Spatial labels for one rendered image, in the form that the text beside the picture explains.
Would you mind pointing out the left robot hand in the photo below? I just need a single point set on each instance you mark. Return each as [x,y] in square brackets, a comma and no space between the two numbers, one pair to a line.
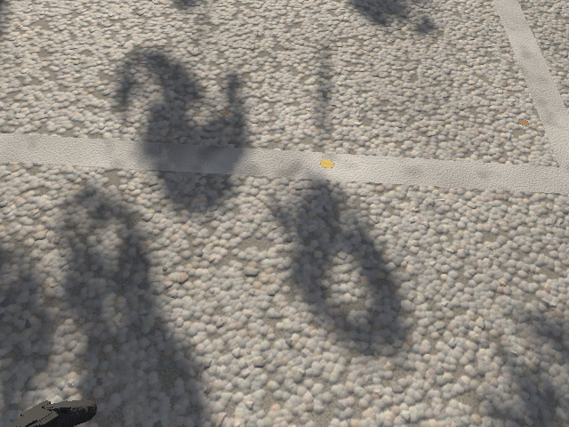
[62,414]

